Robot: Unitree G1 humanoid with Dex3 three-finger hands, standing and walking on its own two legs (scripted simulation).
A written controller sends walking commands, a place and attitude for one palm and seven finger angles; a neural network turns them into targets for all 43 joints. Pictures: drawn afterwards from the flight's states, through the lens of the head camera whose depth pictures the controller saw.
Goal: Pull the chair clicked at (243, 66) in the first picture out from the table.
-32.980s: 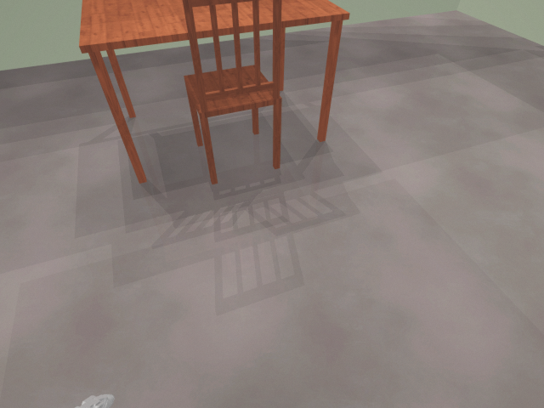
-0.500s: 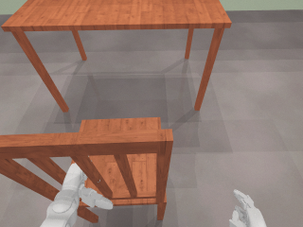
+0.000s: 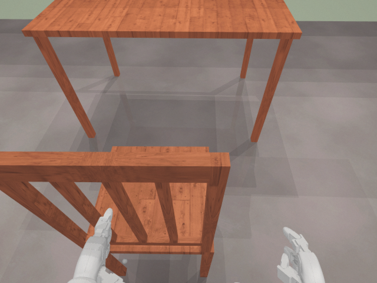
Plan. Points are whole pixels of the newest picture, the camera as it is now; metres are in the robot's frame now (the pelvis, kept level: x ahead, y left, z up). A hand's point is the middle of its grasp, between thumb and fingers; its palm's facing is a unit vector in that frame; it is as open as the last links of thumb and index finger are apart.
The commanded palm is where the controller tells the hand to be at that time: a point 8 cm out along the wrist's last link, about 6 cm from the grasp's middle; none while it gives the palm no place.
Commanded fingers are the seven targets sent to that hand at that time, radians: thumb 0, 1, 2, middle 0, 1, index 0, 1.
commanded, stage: draw the fingers out of the gap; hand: left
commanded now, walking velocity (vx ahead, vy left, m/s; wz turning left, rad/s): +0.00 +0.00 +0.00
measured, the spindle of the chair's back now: (130, 215) +0.27 +0.14 -0.02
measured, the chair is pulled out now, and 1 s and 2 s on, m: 0.66 0.66 0.67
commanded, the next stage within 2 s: draw the hand back to the body in 0.32 s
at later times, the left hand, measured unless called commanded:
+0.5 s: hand out of the picture +0.13 +0.13 +0.00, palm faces +0.03 -0.99 -0.11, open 17.5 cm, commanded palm +0.10 +0.18 +0.02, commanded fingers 0.00 -0.55 0.20 0.00 0.00 0.00 0.00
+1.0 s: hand (94, 258) +0.16 +0.16 +0.08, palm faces -0.03 -0.98 -0.19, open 17.1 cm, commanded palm +0.12 +0.23 +0.11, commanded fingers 0.00 -0.22 0.36 -0.05 -0.07 -0.05 -0.07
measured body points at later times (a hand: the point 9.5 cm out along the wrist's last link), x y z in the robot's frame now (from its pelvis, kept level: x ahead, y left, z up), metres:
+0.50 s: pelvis -0.01 +0.00 -0.01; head +0.02 -0.01 +0.44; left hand +0.13 +0.18 +0.01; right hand +0.17 -0.24 -0.08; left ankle -0.02 +0.13 -0.69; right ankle +0.01 -0.14 -0.69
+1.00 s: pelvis +0.00 -0.01 +0.00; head +0.01 -0.03 +0.45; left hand +0.16 +0.21 +0.09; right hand +0.18 -0.24 -0.08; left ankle -0.03 +0.13 -0.69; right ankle +0.01 -0.14 -0.69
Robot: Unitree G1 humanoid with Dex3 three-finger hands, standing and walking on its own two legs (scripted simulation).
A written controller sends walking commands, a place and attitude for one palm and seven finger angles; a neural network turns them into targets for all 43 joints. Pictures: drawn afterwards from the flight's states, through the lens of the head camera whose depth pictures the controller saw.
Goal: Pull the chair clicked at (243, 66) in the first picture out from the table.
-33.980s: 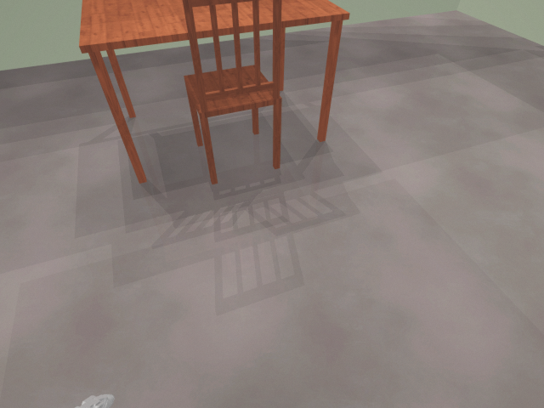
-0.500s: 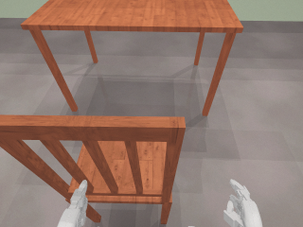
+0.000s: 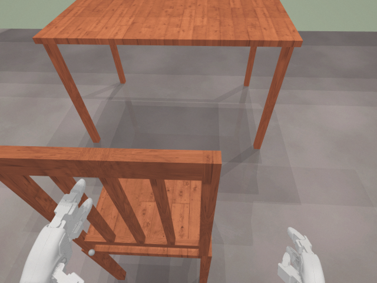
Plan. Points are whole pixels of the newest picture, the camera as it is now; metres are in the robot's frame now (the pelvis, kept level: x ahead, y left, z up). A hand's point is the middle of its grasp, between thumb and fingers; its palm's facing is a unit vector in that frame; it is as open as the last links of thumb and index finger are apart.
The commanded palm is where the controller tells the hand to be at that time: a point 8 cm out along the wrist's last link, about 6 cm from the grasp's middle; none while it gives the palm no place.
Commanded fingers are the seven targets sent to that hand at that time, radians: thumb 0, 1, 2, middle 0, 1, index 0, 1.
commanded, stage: draw the hand back to the body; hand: left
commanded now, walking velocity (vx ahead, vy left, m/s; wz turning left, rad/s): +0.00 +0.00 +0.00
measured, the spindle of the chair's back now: (128, 214) +0.27 +0.16 -0.02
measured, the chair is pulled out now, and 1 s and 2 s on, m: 0.66 0.67 0.68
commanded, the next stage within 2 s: step back with the hand held close in 1.02 s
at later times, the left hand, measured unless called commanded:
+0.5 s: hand (43, 233) +0.18 +0.24 +0.12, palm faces +0.26 -0.83 -0.50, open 10.3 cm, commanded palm +0.15 +0.29 +0.21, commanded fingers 0.00 0.68 0.80 -0.17 -0.25 -0.17 -0.25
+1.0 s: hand (33, 229) +0.18 +0.25 +0.13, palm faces +0.27 -0.80 -0.54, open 6.3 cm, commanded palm +0.16 +0.30 +0.23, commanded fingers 0.00 0.90 0.90 -0.20 -0.30 -0.20 -0.30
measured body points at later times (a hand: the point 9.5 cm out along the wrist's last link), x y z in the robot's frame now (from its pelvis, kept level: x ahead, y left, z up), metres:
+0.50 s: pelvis +0.02 +0.00 +0.04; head +0.01 -0.03 +0.49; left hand +0.16 +0.28 +0.15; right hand +0.20 -0.22 -0.04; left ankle -0.02 +0.14 -0.69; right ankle +0.01 -0.12 -0.69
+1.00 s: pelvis +0.02 +0.00 +0.05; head +0.02 -0.04 +0.50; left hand +0.16 +0.29 +0.16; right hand +0.22 -0.21 -0.04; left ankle -0.02 +0.14 -0.69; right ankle +0.01 -0.12 -0.69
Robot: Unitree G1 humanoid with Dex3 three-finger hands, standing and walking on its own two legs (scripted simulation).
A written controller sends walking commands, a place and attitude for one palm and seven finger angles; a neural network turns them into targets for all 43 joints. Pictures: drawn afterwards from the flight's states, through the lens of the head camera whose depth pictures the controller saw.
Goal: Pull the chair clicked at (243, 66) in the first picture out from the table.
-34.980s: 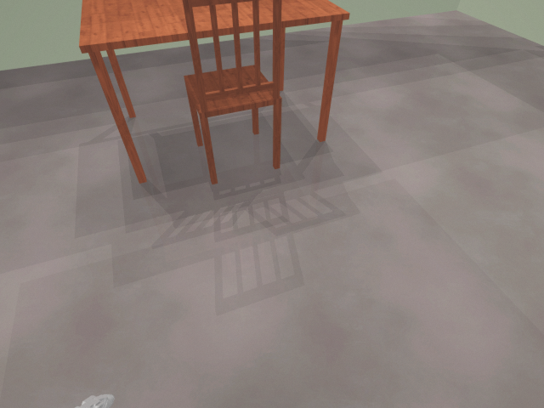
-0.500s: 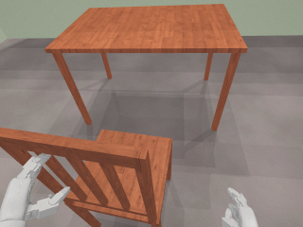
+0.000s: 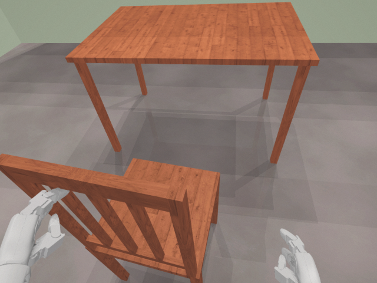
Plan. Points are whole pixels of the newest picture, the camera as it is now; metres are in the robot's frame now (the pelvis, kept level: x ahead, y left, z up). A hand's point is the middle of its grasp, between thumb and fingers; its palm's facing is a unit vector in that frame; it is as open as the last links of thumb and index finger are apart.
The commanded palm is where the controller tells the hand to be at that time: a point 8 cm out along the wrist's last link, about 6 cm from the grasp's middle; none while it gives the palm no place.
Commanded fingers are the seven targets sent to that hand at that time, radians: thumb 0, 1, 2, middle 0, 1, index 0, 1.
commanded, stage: draw the hand back to the body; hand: left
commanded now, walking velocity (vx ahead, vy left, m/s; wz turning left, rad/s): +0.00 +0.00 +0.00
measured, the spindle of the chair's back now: (117, 226) +0.25 +0.23 -0.07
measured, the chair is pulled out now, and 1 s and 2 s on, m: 0.67 0.68 0.68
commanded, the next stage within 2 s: step back with the hand held close in 0.02 s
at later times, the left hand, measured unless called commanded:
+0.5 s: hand (53, 251) +0.14 +0.26 +0.08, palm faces +0.12 -0.81 -0.57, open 6.7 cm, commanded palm +0.09 +0.30 +0.18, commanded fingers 0.00 0.90 0.90 -0.20 -0.30 -0.20 -0.30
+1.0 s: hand (1, 280) +0.08 +0.28 +0.13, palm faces +0.39 -0.82 -0.42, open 7.4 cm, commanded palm +0.00 +0.33 +0.18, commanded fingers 0.00 0.90 0.90 -0.20 -0.30 -0.20 -0.30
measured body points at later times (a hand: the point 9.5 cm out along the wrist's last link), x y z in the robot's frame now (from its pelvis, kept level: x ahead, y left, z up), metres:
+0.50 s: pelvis -0.05 +0.01 +0.00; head +0.00 +0.00 +0.45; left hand +0.12 +0.30 +0.11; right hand +0.13 -0.23 -0.08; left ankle -0.04 +0.14 -0.73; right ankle -0.01 -0.12 -0.73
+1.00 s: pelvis -0.14 +0.03 -0.01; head -0.13 +0.03 +0.44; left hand +0.06 +0.32 +0.15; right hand +0.00 -0.22 -0.10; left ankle -0.05 +0.14 -0.73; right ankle -0.05 -0.12 -0.71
